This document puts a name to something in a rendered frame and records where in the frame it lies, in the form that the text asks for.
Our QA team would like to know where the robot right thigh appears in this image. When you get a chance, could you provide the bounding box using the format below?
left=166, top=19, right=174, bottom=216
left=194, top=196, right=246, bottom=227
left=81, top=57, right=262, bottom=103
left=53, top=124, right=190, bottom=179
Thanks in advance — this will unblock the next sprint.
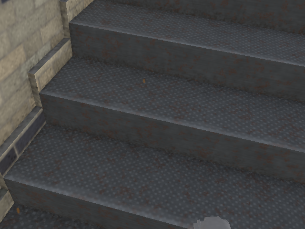
left=193, top=216, right=231, bottom=229

